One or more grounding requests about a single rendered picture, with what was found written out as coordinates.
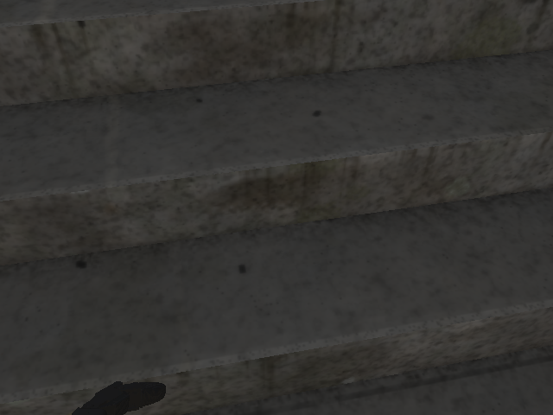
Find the robot left hand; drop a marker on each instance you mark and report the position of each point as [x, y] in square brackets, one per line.
[117, 399]

